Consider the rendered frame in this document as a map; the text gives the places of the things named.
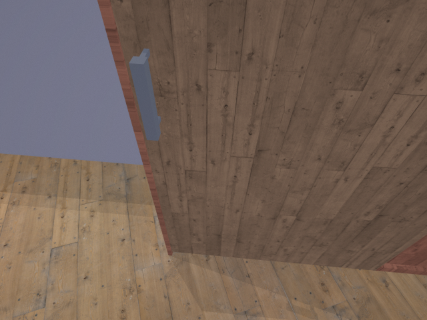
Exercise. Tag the handle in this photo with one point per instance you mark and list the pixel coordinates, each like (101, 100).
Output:
(141, 76)

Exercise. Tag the wardrobe door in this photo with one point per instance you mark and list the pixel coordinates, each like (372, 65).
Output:
(415, 255)
(291, 130)

